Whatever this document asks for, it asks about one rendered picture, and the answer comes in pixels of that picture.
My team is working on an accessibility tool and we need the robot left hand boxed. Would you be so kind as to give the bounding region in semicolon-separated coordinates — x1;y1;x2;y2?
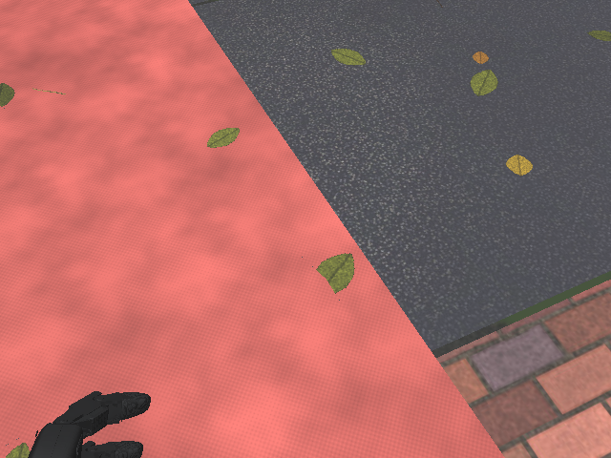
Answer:
28;391;151;458

